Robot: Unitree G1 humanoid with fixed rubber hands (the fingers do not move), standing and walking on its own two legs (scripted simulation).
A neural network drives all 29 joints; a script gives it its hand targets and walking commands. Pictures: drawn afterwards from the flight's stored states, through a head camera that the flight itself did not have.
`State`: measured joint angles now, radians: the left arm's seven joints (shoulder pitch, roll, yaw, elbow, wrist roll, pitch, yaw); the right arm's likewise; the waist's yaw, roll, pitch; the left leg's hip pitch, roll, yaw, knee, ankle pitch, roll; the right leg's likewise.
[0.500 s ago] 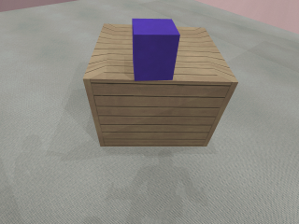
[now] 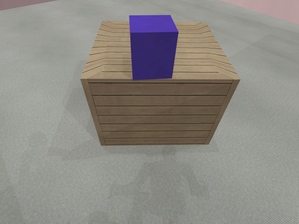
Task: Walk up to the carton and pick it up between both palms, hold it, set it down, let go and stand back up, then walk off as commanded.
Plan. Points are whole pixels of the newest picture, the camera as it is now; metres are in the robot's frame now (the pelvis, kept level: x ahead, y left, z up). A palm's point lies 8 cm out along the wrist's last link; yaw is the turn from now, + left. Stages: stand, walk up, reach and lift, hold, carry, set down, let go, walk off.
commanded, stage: walk off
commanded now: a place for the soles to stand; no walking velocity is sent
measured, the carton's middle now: (151, 48) +0.94 +0.01 +0.01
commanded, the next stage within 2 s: stand in 0.10 s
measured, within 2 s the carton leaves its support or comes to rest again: neither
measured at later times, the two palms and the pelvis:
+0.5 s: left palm out of the picture +0.07 +0.31 -0.08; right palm out of the picture +0.09 -0.30 -0.09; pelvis -0.03 +0.00 +0.00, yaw +0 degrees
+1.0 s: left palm out of the picture +0.07 +0.31 -0.08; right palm out of the picture +0.07 -0.30 -0.10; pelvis -0.03 +0.00 +0.01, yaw +0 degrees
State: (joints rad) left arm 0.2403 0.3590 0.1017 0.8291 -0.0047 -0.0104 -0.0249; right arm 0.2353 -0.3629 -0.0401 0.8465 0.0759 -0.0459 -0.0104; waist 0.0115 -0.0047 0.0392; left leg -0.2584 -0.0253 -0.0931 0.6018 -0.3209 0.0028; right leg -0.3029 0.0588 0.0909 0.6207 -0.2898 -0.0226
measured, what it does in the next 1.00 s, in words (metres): stands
